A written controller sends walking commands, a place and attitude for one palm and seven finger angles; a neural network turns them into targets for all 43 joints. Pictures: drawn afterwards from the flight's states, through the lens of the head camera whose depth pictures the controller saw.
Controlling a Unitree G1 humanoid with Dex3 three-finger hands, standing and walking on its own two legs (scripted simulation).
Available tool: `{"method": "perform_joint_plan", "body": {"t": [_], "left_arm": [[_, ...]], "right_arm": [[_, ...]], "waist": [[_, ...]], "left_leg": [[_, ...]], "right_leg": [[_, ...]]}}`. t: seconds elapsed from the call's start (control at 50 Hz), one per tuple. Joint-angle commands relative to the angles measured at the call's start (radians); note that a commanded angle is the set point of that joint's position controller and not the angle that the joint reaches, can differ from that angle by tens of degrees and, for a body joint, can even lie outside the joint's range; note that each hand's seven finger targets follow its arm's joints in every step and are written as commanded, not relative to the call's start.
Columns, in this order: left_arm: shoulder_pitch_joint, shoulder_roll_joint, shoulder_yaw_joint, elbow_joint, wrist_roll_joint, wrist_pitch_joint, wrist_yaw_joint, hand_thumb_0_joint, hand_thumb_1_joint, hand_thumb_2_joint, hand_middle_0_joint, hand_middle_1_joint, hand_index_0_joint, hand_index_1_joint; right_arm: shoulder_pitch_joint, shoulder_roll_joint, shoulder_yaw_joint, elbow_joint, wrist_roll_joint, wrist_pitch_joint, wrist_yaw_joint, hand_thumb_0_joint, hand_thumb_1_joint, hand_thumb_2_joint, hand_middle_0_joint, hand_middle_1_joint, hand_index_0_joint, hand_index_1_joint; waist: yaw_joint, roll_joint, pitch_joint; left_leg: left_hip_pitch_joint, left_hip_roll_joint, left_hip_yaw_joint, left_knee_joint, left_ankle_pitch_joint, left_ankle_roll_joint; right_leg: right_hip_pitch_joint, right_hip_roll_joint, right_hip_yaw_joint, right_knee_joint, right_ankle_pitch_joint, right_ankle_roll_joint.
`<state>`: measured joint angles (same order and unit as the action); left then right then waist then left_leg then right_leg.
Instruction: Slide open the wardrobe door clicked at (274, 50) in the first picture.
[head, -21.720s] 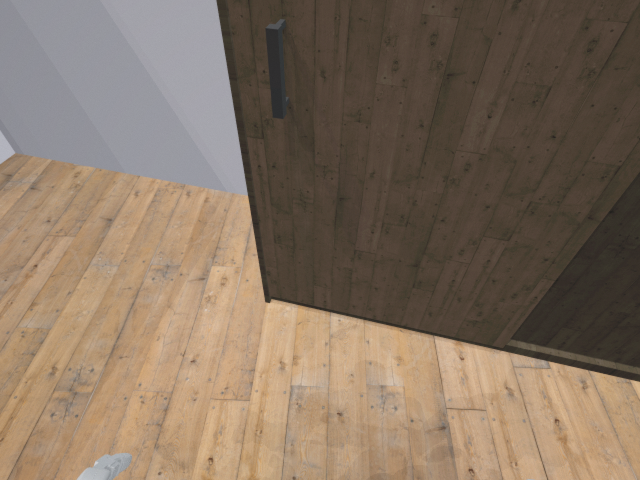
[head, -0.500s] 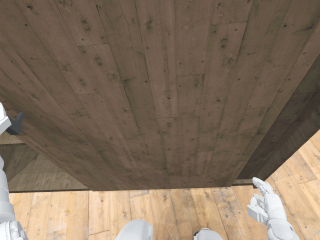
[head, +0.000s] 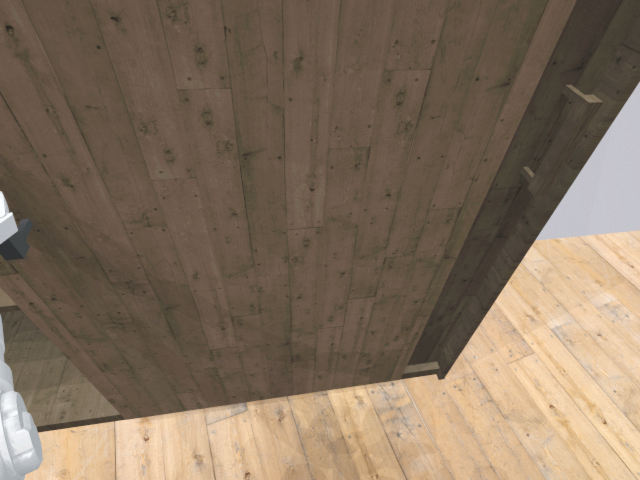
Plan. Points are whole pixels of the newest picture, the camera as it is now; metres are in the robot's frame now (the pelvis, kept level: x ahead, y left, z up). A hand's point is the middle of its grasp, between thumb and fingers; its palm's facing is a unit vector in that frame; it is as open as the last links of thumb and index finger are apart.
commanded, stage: stop walking and hold the door there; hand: left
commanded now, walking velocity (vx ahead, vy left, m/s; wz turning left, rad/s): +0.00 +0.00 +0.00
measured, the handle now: out of the picture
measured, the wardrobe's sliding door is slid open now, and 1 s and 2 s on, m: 0.66 0.66 0.66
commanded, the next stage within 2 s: none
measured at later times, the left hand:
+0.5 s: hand (0, 219) +0.37 +0.38 +0.15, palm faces +0.61 -0.76 -0.22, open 6.7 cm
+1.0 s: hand (7, 236) +0.37 +0.39 +0.12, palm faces +0.43 -0.86 -0.27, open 5.8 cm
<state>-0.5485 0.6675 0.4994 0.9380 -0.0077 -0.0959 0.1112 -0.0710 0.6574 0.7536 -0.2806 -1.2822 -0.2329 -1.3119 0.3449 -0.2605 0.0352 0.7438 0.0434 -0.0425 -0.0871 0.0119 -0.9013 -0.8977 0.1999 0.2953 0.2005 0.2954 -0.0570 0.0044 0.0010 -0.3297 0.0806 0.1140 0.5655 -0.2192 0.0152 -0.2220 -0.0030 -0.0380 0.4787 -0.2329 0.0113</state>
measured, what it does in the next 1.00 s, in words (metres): steps to the left: left foot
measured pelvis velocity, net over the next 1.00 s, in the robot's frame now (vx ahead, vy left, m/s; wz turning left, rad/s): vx -0.04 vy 0.09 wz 0.08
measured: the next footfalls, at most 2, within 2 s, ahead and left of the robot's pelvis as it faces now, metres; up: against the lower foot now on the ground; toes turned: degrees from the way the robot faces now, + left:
left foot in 0.80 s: +0.05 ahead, +0.21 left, +0.00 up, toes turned +10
right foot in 1.10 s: -0.01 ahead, -0.03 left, +0.00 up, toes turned +2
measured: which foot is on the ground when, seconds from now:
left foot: down 0.00-0.58, up 0.60-0.78, down 0.80-1.00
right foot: down 0.00-0.82, up 0.84-1.00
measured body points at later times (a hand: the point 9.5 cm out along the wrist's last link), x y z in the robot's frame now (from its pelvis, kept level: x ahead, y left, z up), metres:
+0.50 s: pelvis -0.02 +0.01 +0.00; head -0.02 +0.01 +0.45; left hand +0.34 +0.42 +0.16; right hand +0.03 -0.28 -0.11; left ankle +0.05 +0.11 -0.73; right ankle +0.01 -0.13 -0.73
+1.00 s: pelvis -0.04 +0.09 +0.00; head +0.03 +0.09 +0.44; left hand +0.34 +0.43 +0.14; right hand +0.12 -0.13 -0.13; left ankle +0.01 +0.20 -0.73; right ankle -0.05 +0.00 -0.69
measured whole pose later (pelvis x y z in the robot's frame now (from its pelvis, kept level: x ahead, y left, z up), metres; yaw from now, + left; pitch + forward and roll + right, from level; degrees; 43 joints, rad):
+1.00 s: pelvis -0.04 +0.09 +0.00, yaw +5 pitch +0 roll +0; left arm -0.67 0.45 0.27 0.77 -0.03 -0.12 0.08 -0.15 0.69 0.79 -0.34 -1.36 -0.31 -1.40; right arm 0.18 -0.22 0.03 0.68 0.05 -0.06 -0.08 0.01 -0.90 -0.90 0.20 0.29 0.20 0.29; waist 0.00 0.02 0.14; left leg -0.36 0.01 0.09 0.56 -0.20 0.04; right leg -0.41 -0.02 -0.08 0.92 -0.49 0.04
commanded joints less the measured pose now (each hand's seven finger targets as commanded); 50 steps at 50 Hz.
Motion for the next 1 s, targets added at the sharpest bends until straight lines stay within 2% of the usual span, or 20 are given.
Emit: {"method": "perform_joint_plan", "body": {"t": [0.0,0.04,0.12,0.18,0.34,0.44,0.48,0.52,0.56,0.6,0.64,0.74,0.76,0.78,0.8,0.82,0.84,0.88,0.94,0.98], "left_arm": [[-0.281,0.382,0.072,-0.124,0.026,-0.069,-0.004,0.000,0.900,0.900,-0.450,-1.400,-0.450,-1.400],[-0.317,0.348,0.044,-0.097,0.013,-0.067,-0.008,0.000,0.900,0.900,-0.450,-1.400,-0.450,-1.400],[-0.368,0.310,-0.004,-0.017,0.013,-0.071,-0.012,0.000,0.900,0.900,-0.450,-1.400,-0.450,-1.400],[-0.369,0.305,-0.015,0.038,0.015,-0.076,-0.007,0.000,0.900,0.900,-0.450,-1.400,-0.450,-1.400],[-0.426,0.250,-0.071,0.055,0.020,-0.090,-0.022,0.000,0.900,0.900,-0.450,-1.400,-0.450,-1.400],[-0.386,0.250,-0.065,0.088,0.022,-0.092,-0.021,0.000,0.900,0.900,-0.450,-1.400,-0.450,-1.400],[-0.366,0.273,-0.048,0.091,0.023,-0.096,-0.017,0.000,0.900,0.900,-0.450,-1.400,-0.450,-1.400],[-0.355,0.300,-0.032,0.097,0.031,-0.102,-0.013,0.000,0.900,0.900,-0.450,-1.400,-0.450,-1.400],[-0.328,0.309,-0.028,0.116,0.024,-0.096,-0.014,0.000,0.900,0.900,-0.450,-1.400,-0.450,-1.400],[-0.331,0.349,0.021,0.088,0.030,-0.086,-0.016,0.000,0.900,0.900,-0.450,-1.400,-0.450,-1.400],[-0.345,0.293,-0.007,0.047,0.028,-0.075,-0.023,0.000,0.900,0.900,-0.450,-1.400,-0.450,-1.400],[-0.317,0.235,-0.042,-0.016,0.017,-0.089,-0.030,0.000,0.900,0.900,-0.450,-1.400,-0.450,-1.400],[-0.355,0.198,-0.088,-0.085,0.007,-0.097,-0.035,0.000,0.900,0.900,-0.450,-1.400,-0.450,-1.400],[-0.398,0.138,-0.124,-0.170,0.003,-0.116,-0.039,0.000,0.900,0.900,-0.450,-1.400,-0.450,-1.400],[-0.417,0.101,-0.144,-0.222,0.001,-0.138,-0.046,0.000,0.900,0.900,-0.450,-1.400,-0.450,-1.400],[-0.419,0.033,-0.203,-0.253,0.009,-0.157,-0.061,0.000,0.900,0.900,-0.450,-1.400,-0.450,-1.400],[-0.427,0.004,-0.223,-0.321,0.014,-0.167,-0.065,0.000,0.900,0.900,-0.450,-1.400,-0.450,-1.400],[-0.501,0.014,-0.212,-0.435,-0.009,-0.160,-0.056,0.000,0.900,0.900,-0.450,-1.400,-0.450,-1.400],[-0.508,-0.036,-0.266,-0.488,-0.015,-0.116,-0.048,0.000,0.900,0.900,-0.450,-1.400,-0.450,-1.400],[-0.510,0.009,-0.240,-0.489,-0.011,-0.097,-0.043,0.000,0.900,0.900,-0.450,-1.400,-0.450,-1.400]], "right_arm": [[-0.055,-0.230,-0.081,-0.120,-0.006,-0.045,-0.029,0.000,-0.900,-0.900,0.200,0.300,0.200,0.300],[-0.069,-0.221,-0.077,-0.122,0.000,-0.044,-0.035,0.000,-0.900,-0.900,0.200,0.300,0.200,0.300],[-0.060,-0.225,-0.068,-0.112,-0.002,-0.049,-0.040,0.000,-0.900,-0.900,0.200,0.300,0.200,0.300],[-0.052,-0.223,-0.065,-0.102,0.000,-0.048,-0.042,0.000,-0.900,-0.900,0.200,0.300,0.200,0.300],[-0.020,-0.238,-0.083,-0.087,-0.002,-0.065,-0.037,0.000,-0.900,-0.900,0.200,0.300,0.200,0.300],[-0.017,-0.235,-0.084,-0.080,0.002,-0.054,-0.035,0.000,-0.900,-0.900,0.200,0.300,0.200,0.300],[-0.016,-0.241,-0.095,-0.081,0.004,-0.040,-0.032,0.000,-0.900,-0.900,0.200,0.300,0.200,0.300],[-0.014,-0.235,-0.102,-0.082,0.003,-0.026,-0.029,0.000,-0.900,-0.900,0.200,0.300,0.200,0.300],[-0.025,-0.236,-0.108,-0.075,0.006,-0.008,-0.028,0.000,-0.900,-0.900,0.200,0.300,0.200,0.300],[-0.054,-0.228,-0.107,-0.089,0.010,-0.009,-0.023,0.000,-0.900,-0.900,0.200,0.300,0.200,0.300],[-0.054,-0.223,-0.105,-0.081,0.008,-0.025,-0.019,0.000,-0.900,-0.900,0.200,0.300,0.200,0.300],[-0.088,-0.203,-0.098,-0.069,-0.002,-0.010,-0.034,0.000,-0.900,-0.900,0.200,0.300,0.200,0.300],[-0.106,-0.211,-0.106,-0.075,0.001,-0.006,-0.036,0.000,-0.900,-0.900,0.200,0.300,0.200,0.300],[-0.117,-0.217,-0.105,-0.097,-0.007,-0.008,-0.038,0.000,-0.900,-0.900,0.200,0.300,0.200,0.300],[-0.113,-0.217,-0.110,-0.120,-0.005,-0.010,-0.032,0.000,-0.900,-0.900,0.200,0.300,0.200,0.300],[-0.081,-0.198,-0.102,-0.128,-0.007,-0.020,-0.014,0.000,-0.900,-0.900,0.200,0.300,0.200,0.300],[-0.095,-0.183,-0.090,-0.136,-0.016,-0.031,-0.006,0.000,-0.900,-0.900,0.200,0.300,0.200,0.300],[-0.110,-0.188,-0.096,-0.130,-0.003,-0.044,-0.017,0.000,-0.900,-0.900,0.200,0.300,0.200,0.300],[-0.110,-0.169,-0.080,-0.143,0.002,-0.058,-0.012,0.000,-0.900,-0.900,0.200,0.300,0.200,0.300],[-0.115,-0.155,-0.059,-0.150,-0.004,-0.062,-0.008,0.000,-0.900,-0.900,0.200,0.300,0.200,0.300]], "waist": [[0.036,0.093,-0.287],[0.037,0.055,-0.287],[0.033,0.166,-0.204],[0.037,0.223,-0.159],[0.027,0.152,-0.212],[0.028,0.108,-0.162],[0.032,0.084,-0.165],[0.026,-0.011,-0.180],[0.039,-0.086,-0.166],[0.067,-0.165,-0.166],[0.055,-0.227,-0.161],[0.026,-0.195,-0.144],[0.021,-0.096,-0.138],[0.037,0.057,-0.169],[0.039,0.215,-0.201],[0.033,0.294,-0.222],[0.029,0.273,-0.229],[0.027,0.124,-0.290],[0.023,0.156,-0.339],[0.028,0.202,-0.351]], "left_leg": [[0.107,0.066,-0.119,-0.090,0.250,-0.016],[0.139,0.082,-0.128,-0.109,0.143,0.001],[0.084,0.124,-0.205,-0.267,-0.159,0.024],[0.014,0.149,-0.243,-0.360,-0.305,0.043],[0.151,0.102,-0.155,-0.239,-0.049,0.007],[0.100,0.096,-0.143,-0.225,-0.075,0.004],[0.074,0.059,-0.106,-0.141,-0.004,0.007],[0.049,0.016,-0.072,-0.014,0.022,-0.014],[-0.046,-0.028,-0.088,0.141,-0.101,-0.029],[-0.199,-0.031,-0.145,0.300,-0.266,-0.030],[-0.193,-0.006,-0.175,0.319,-0.294,-0.030],[0.089,-0.050,-0.035,-0.027,0.040,-0.061],[0.156,-0.016,-0.043,-0.073,0.212,-0.046],[0.159,0.084,-0.170,-0.118,0.455,0.016],[0.192,0.188,-0.290,-0.118,0.721,0.097],[0.241,0.202,-0.298,-0.141,0.794,0.148],[0.256,0.218,-0.321,-0.158,0.757,0.165],[0.335,0.223,-0.311,-0.104,0.759,0.174],[0.382,0.201,-0.267,-0.100,0.655,0.163],[0.366,0.201,-0.281,-0.114,0.555,0.153]], "right_leg": [[0.109,-0.097,0.036,-0.004,0.290,-0.025],[0.052,-0.085,0.049,-0.027,0.137,-0.016],[-0.015,-0.034,0.020,-0.007,-0.118,-0.013],[0.012,-0.018,0.004,0.039,-0.136,-0.016],[-0.017,-0.047,0.025,-0.061,-0.067,-0.019],[-0.050,-0.065,0.035,-0.063,-0.068,-0.017],[-0.021,-0.123,0.072,-0.084,-0.003,-0.029],[-0.016,-0.250,0.179,-0.120,0.086,-0.068],[0.050,-0.369,0.264,-0.145,0.278,-0.124],[0.149,-0.447,0.278,-0.107,0.494,-0.163],[0.149,-0.466,0.206,-0.054,0.619,-0.163],[0.002,-0.349,-0.001,0.076,0.552,-0.049],[-0.056,-0.309,-0.031,0.141,0.452,-0.016],[-0.085,-0.214,-0.072,0.266,0.242,0.034],[-0.160,-0.108,-0.076,0.416,-0.158,0.065],[-0.218,-0.061,-0.066,0.501,-0.420,0.053],[-0.248,-0.061,-0.059,0.586,-0.434,0.040],[-0.263,-0.048,-0.021,0.571,-0.339,0.033],[-0.209,-0.026,0.001,0.441,-0.237,0.022],[-0.140,-0.016,0.005,0.291,-0.233,0.007]]}}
